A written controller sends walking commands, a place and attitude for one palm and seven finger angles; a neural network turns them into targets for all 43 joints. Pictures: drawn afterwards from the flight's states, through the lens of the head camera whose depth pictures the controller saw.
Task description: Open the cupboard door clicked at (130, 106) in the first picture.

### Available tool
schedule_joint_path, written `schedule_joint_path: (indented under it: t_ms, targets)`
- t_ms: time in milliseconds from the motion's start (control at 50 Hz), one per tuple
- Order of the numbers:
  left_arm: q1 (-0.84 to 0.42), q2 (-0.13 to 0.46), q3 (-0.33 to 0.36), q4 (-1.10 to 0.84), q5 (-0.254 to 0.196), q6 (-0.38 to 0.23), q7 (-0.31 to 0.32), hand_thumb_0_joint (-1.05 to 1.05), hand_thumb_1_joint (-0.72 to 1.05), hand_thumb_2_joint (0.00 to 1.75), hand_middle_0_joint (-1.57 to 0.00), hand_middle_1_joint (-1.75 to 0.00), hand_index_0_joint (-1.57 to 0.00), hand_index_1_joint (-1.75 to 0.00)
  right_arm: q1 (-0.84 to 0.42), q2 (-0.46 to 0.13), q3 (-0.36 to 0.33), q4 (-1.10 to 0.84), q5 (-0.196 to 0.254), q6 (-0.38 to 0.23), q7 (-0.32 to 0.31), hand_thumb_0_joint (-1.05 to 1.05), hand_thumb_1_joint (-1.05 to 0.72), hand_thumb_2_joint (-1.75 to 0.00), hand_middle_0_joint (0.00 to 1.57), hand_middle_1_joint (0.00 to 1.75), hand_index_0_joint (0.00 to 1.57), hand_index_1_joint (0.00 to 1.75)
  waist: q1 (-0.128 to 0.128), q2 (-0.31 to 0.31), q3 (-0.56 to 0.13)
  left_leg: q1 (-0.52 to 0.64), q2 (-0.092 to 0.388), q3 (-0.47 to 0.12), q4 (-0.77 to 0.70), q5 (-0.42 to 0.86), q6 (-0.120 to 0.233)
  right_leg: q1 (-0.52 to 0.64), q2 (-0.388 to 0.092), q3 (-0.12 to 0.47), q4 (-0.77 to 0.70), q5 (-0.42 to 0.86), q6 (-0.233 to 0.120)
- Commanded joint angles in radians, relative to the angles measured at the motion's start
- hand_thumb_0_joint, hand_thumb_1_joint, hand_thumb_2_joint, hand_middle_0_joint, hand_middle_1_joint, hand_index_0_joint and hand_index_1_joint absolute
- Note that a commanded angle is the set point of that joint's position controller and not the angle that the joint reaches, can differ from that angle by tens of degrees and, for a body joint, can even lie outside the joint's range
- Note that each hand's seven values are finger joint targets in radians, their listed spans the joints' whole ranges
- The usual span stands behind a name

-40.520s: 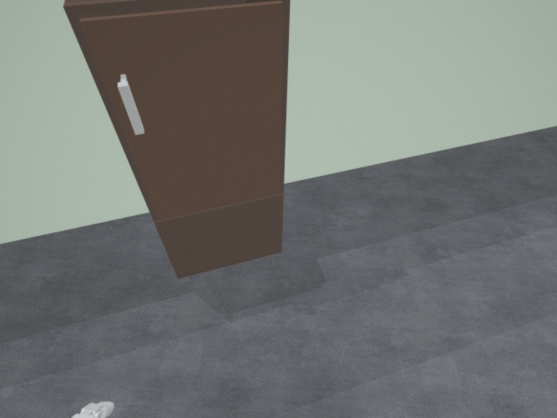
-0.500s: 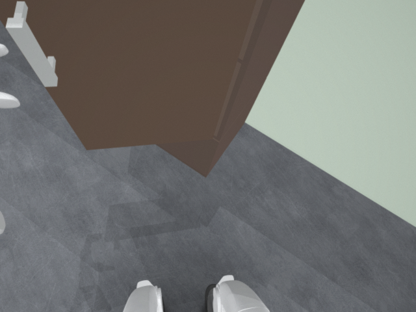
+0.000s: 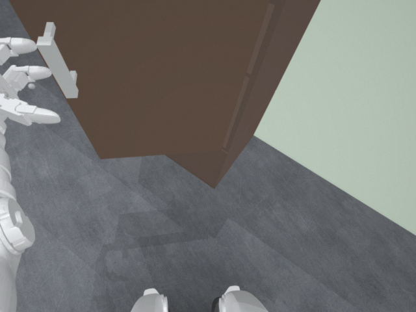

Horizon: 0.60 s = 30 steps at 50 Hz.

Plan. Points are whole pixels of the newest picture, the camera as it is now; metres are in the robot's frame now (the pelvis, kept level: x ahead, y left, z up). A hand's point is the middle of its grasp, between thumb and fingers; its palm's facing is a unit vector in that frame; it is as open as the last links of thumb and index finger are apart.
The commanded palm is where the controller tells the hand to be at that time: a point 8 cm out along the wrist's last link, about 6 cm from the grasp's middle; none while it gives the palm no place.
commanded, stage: slide the fingers in behind the handle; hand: left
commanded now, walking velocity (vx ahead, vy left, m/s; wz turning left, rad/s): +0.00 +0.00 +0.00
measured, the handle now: (61, 62) +0.55 +0.24 +0.10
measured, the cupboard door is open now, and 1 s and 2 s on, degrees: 43 43 43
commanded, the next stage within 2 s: close the thumb around the handle in 1.30 s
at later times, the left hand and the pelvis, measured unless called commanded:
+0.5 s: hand (55, 85) +0.49 +0.23 +0.11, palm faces +0.04 -1.00 +0.00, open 14.0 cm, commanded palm +0.47 +0.28 +0.10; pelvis -0.01 -0.01 +0.00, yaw +1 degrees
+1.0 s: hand (67, 86) +0.49 +0.22 +0.11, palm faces +0.06 -1.00 +0.02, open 14.0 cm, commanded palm +0.46 +0.26 +0.10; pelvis -0.01 -0.01 +0.00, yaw +0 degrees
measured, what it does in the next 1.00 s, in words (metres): stands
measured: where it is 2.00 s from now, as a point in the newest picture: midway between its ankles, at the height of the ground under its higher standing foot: outside the picture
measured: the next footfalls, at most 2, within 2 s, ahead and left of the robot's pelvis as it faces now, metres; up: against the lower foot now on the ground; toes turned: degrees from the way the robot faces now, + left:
none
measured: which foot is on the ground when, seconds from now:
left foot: down 0.00-1.00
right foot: down 0.00-1.00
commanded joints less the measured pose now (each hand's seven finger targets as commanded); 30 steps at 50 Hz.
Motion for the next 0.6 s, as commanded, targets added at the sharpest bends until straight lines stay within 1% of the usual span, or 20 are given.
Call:
schedule_joint_path:
  t_ms: [0,20,80,120,140,180,220,260,280,300,340,360,380,400,440,480,500,520,560,580]
  targets:
    - [-0.405,0.301,0.034,-0.277,-0.019,-0.103,0.033,0.0,-0.5,0.3,-0.3,-1.2,-0.3,-1.2,0.177,-0.194,-0.081,-0.036,-0.006,-0.015,-0.005,0.0,-0.9,-0.9,0.2,0.3,0.2,0.3,0.016,0.219,-0.47,0.483,-0.022,-0.087,-0.069,0.581,-0.015,0.091,0.051,0.02,-0.041,0.369,-0.023]
    - [-0.399,0.293,0.032,-0.286,-0.021,-0.108,0.037,0.0,-0.5,0.3,-0.3,-1.2,-0.3,-1.2,0.174,-0.192,-0.081,-0.036,-0.006,-0.016,-0.003,0.0,-0.9,-0.9,0.2,0.3,0.2,0.3,0.019,0.218,-0.476,0.483,-0.022,-0.086,-0.07,0.582,-0.015,0.102,0.051,0.021,-0.041,0.371,-0.022]
    - [-0.377,0.223,-0.013,-0.25,-0.03,-0.095,0.03,0.0,-0.5,0.3,-0.3,-1.2,-0.3,-1.2,0.169,-0.191,-0.083,-0.03,-0.002,-0.015,-0.001,0.0,-0.9,-0.9,0.2,0.3,0.2,0.3,0.005,0.176,-0.444,0.465,-0.022,-0.083,-0.076,0.556,-0.01,0.099,0.05,0.018,-0.048,0.367,-0.02]
    - [-0.396,0.23,-0.014,-0.194,-0.03,-0.07,0.028,0.0,-0.5,0.3,-0.3,-1.2,-0.3,-1.2,0.168,-0.195,-0.08,-0.025,0.001,-0.013,-0.004,0.0,-0.9,-0.9,0.2,0.3,0.2,0.3,-0.008,0.131,-0.385,0.39,-0.03,-0.074,-0.089,0.443,0.001,0.11,0.046,0.022,-0.061,0.33,-0.017]
    - [-0.394,0.252,-0.001,-0.185,-0.026,-0.062,0.03,0.0,-0.5,0.3,-0.3,-1.2,-0.3,-1.2,0.168,-0.199,-0.08,-0.028,0.003,-0.015,-0.006,0.0,-0.9,-0.9,0.2,0.3,0.2,0.3,-0.003,0.134,-0.378,0.373,-0.033,-0.073,-0.096,0.41,0.002,0.116,0.045,0.024,-0.063,0.315,-0.019]
    - [-0.422,0.262,0.0,-0.199,-0.022,-0.068,0.034,0.0,-0.5,0.3,-0.3,-1.2,-0.3,-1.2,0.167,-0.197,-0.078,-0.028,0.002,-0.018,-0.011,0.0,-0.9,-0.9,0.2,0.3,0.2,0.3,-0.001,0.137,-0.396,0.373,-0.036,-0.073,-0.095,0.414,0.004,0.132,0.041,0.029,-0.059,0.326,-0.02]
    - [-0.445,0.249,-0.012,-0.214,-0.017,-0.08,0.045,0.0,-0.5,0.3,-0.3,-1.2,-0.3,-1.2,0.166,-0.193,-0.077,-0.025,0.0,-0.024,-0.012,0.0,-0.9,-0.9,0.2,0.3,0.2,0.3,-0.011,0.141,-0.388,0.374,-0.035,-0.073,-0.092,0.406,0.004,0.114,0.041,0.031,-0.061,0.318,-0.019]
    - [-0.469,0.265,0.005,-0.246,-0.018,-0.109,0.056,0.0,-0.5,0.3,-0.3,-1.2,-0.3,-1.2,0.171,-0.192,-0.079,-0.021,-0.003,-0.03,-0.011,0.0,-0.9,-0.9,0.2,0.3,0.2,0.3,-0.006,0.16,-0.422,0.398,-0.035,-0.079,-0.085,0.418,0.003,0.117,0.044,0.034,-0.054,0.316,-0.023]
    - [-0.482,0.247,-0.014,-0.264,-0.015,-0.121,0.059,0.0,-0.5,0.3,-0.3,-1.2,-0.3,-1.2,0.168,-0.189,-0.079,-0.02,-0.003,-0.032,-0.01,0.0,-0.9,-0.9,0.2,0.3,0.2,0.3,-0.007,0.189,-0.449,0.418,-0.035,-0.08,-0.083,0.429,-0.002,0.109,0.043,0.036,-0.048,0.317,-0.023]
    - [-0.483,0.206,-0.039,-0.249,-0.018,-0.125,0.06,0.0,-0.5,0.3,-0.3,-1.2,-0.3,-1.2,0.167,-0.186,-0.079,-0.014,-0.003,-0.036,-0.008,0.0,-0.9,-0.9,0.2,0.3,0.2,0.3,-0.016,0.185,-0.443,0.429,-0.034,-0.084,-0.081,0.425,-0.003,0.09,0.044,0.033,-0.05,0.305,-0.023]
    - [-0.455,0.214,-0.023,-0.212,-0.02,-0.12,0.063,0.0,-0.5,0.3,-0.3,-1.2,-0.3,-1.2,0.173,-0.19,-0.081,-0.007,-0.004,-0.038,-0.007,0.0,-0.9,-0.9,0.2,0.3,0.2,0.3,-0.011,0.151,-0.426,0.402,-0.033,-0.083,-0.084,0.401,-0.001,0.101,0.044,0.03,-0.053,0.293,-0.022]
    - [-0.458,0.205,-0.026,-0.212,-0.027,-0.119,0.063,0.0,-0.5,0.3,-0.3,-1.2,-0.3,-1.2,0.174,-0.19,-0.079,-0.008,-0.004,-0.038,-0.007,0.0,-0.9,-0.9,0.2,0.3,0.2,0.3,-0.012,0.156,-0.428,0.396,-0.037,-0.077,-0.083,0.407,0.003,0.116,0.044,0.034,-0.053,0.307,-0.023]
    - [-0.435,0.237,-0.003,-0.181,-0.019,-0.107,0.064,0.0,-0.5,0.3,-0.3,-1.2,-0.3,-1.2,0.175,-0.195,-0.081,-0.008,-0.002,-0.036,-0.008,0.0,-0.9,-0.9,0.2,0.3,0.2,0.3,-0.004,0.134,-0.427,0.376,-0.036,-0.079,-0.087,0.387,0.002,0.121,0.041,0.034,-0.053,0.296,-0.021]
    - [-0.455,0.196,-0.043,-0.181,-0.016,-0.097,0.062,0.0,-0.5,0.3,-0.3,-1.2,-0.3,-1.2,0.168,-0.19,-0.079,-0.009,0.0,-0.037,-0.008,0.0,-0.9,-0.9,0.2,0.3,0.2,0.3,-0.017,0.15,-0.41,0.366,-0.039,-0.072,-0.089,0.37,0.004,0.112,0.038,0.037,-0.058,0.291,-0.018]
    - [-0.446,0.219,-0.026,-0.181,-0.009,-0.082,0.071,0.0,-0.5,0.3,-0.3,-1.2,-0.3,-1.2,0.172,-0.191,-0.079,-0.012,-0.001,-0.039,-0.007,0.0,-0.9,-0.9,0.2,0.3,0.2,0.3,-0.004,0.148,-0.407,0.344,-0.042,-0.066,-0.093,0.354,0.007,0.134,0.036,0.039,-0.062,0.29,-0.017]
    - [-0.444,0.247,0.0,-0.234,-0.004,-0.094,0.086,0.0,-0.5,0.3,-0.3,-1.2,-0.3,-1.2,0.178,-0.188,-0.082,-0.02,-0.003,-0.039,-0.006,0.0,-0.9,-0.9,0.2,0.3,0.2,0.3,0.011,0.155,-0.471,0.374,-0.042,-0.067,-0.089,0.409,0.007,0.168,0.038,0.043,-0.052,0.34,-0.018]
    - [-0.442,0.23,-0.007,-0.252,-0.008,-0.1,0.091,0.0,-0.5,0.3,-0.3,-1.2,-0.3,-1.2,0.176,-0.184,-0.083,-0.022,-0.003,-0.04,-0.004,0.0,-0.9,-0.9,0.2,0.3,0.2,0.3,0.009,0.157,-0.48,0.385,-0.042,-0.063,-0.088,0.423,0.006,0.173,0.039,0.043,-0.053,0.355,-0.017]
    - [-0.423,0.246,0.014,-0.261,-0.009,-0.106,0.096,0.0,-0.5,0.3,-0.3,-1.2,-0.3,-1.2,0.176,-0.184,-0.084,-0.024,-0.004,-0.04,-0.004,0.0,-0.9,-0.9,0.2,0.3,0.2,0.3,0.019,0.151,-0.485,0.374,-0.042,-0.058,-0.085,0.43,0.006,0.19,0.039,0.046,-0.053,0.369,-0.018]
    - [-0.434,0.24,0.014,-0.253,-0.019,-0.116,0.102,0.0,-0.5,0.3,-0.3,-1.2,-0.3,-1.2,0.177,-0.182,-0.081,-0.02,-0.003,-0.039,-0.001,0.0,-0.9,-0.9,0.2,0.3,0.2,0.3,0.007,0.112,-0.444,0.337,-0.044,-0.054,-0.088,0.409,0.012,0.21,0.042,0.05,-0.057,0.377,-0.017]
    - [-0.421,0.253,0.023,-0.258,-0.015,-0.119,0.103,0.0,-0.5,0.3,-0.3,-1.2,-0.3,-1.2,0.172,-0.184,-0.084,-0.023,-0.001,-0.038,-0.001,0.0,-0.9,-0.9,0.2,0.3,0.2,0.3,0.015,0.124,-0.446,0.337,-0.044,-0.052,-0.093,0.403,0.01,0.216,0.041,0.051,-0.058,0.377,-0.016]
